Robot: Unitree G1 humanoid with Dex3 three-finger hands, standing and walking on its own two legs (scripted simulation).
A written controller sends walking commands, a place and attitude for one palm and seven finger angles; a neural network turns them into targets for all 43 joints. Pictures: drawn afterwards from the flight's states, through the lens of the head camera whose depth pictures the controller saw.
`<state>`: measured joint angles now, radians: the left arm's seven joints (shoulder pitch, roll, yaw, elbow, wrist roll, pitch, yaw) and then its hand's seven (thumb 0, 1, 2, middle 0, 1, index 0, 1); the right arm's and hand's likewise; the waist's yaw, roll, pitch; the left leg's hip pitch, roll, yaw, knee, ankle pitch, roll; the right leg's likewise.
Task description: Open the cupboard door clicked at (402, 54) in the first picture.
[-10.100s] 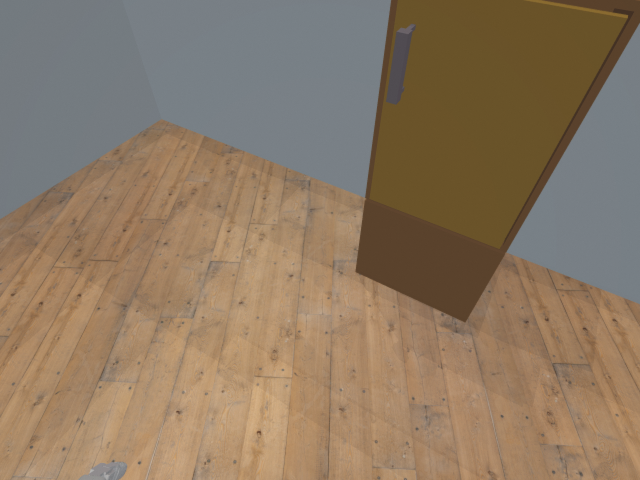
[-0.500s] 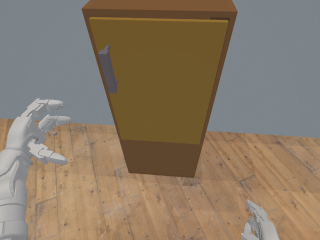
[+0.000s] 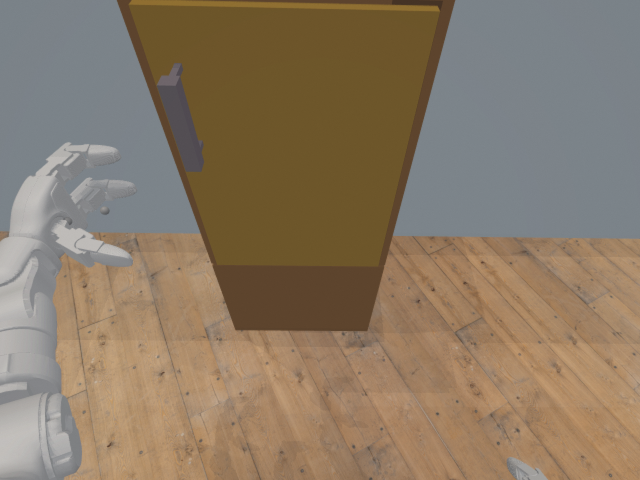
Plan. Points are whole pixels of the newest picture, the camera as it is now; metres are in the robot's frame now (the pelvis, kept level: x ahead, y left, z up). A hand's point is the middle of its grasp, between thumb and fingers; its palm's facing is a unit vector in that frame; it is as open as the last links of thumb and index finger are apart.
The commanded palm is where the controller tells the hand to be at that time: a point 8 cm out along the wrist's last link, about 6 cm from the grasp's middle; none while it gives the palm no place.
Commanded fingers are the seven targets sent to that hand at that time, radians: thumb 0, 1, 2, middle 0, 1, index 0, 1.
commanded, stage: move the hooked fingers beside the handle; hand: left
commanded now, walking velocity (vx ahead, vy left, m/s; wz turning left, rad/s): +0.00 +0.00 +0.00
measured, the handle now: (186, 119) +0.60 +0.22 +0.11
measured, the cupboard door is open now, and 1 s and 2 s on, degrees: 0 0 0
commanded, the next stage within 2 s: slide the fingers in behind the handle in 1.74 s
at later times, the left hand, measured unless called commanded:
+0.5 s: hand (128, 166) +0.47 +0.26 +0.13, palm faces -0.01 -1.00 -0.01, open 14.0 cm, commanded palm +0.46 +0.31 +0.12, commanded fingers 0.00 -0.50 0.30 -0.30 -1.20 -0.30 -1.20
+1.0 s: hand (143, 126) +0.56 +0.27 +0.13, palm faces +0.00 -1.00 +0.00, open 14.0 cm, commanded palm +0.54 +0.32 +0.12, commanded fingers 0.00 -0.50 0.30 -0.30 -1.20 -0.30 -1.20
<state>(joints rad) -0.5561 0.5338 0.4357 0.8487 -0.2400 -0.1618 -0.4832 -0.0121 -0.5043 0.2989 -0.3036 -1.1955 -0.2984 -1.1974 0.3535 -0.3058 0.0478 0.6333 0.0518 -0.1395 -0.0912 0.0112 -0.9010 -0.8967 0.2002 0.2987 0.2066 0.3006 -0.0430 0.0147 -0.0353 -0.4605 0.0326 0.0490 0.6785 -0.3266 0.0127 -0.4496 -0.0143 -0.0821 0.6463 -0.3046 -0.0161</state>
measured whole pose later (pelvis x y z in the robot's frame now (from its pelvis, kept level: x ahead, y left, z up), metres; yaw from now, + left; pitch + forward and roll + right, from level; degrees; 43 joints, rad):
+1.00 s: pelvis +0.02 +0.01 -0.01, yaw -2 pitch +20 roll -3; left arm -1.13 0.88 0.51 1.37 -0.05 -0.21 -0.47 -0.01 -0.50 0.30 -0.30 -1.20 -0.30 -1.20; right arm 0.48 -0.31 0.06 0.64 0.00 0.06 -0.06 0.00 -0.90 -0.90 0.20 0.30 0.21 0.30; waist -0.22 0.01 -0.05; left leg -0.76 0.07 0.05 0.80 -0.38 0.03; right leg -0.72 0.02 -0.08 0.69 -0.31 0.00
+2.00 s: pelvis +0.02 +0.02 -0.02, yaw -2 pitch +20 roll -4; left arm -1.08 0.84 0.49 1.31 -0.07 -0.23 -0.46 -0.01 -0.50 0.30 -0.30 -1.20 -0.30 -1.20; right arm 0.47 -0.30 0.06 0.62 0.00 0.09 -0.04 0.00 -0.90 -0.90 0.20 0.30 0.21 0.30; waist -0.21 0.02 -0.06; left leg -0.78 0.07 0.03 0.84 -0.40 0.03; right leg -0.73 0.02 -0.08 0.71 -0.33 0.00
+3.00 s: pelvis +0.02 +0.01 -0.02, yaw -1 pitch +18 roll -3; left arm -1.08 0.63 0.41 1.29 -0.07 -0.26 -0.27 -0.01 -0.50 0.30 -0.30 -1.20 -0.31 -1.23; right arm 0.46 -0.29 0.04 0.65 -0.01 0.04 -0.01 0.00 -0.90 -0.90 0.20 0.30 0.21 0.30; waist -0.20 0.03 -0.07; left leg -0.75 0.06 0.02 0.82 -0.39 0.02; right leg -0.71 0.01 -0.09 0.73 -0.34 -0.01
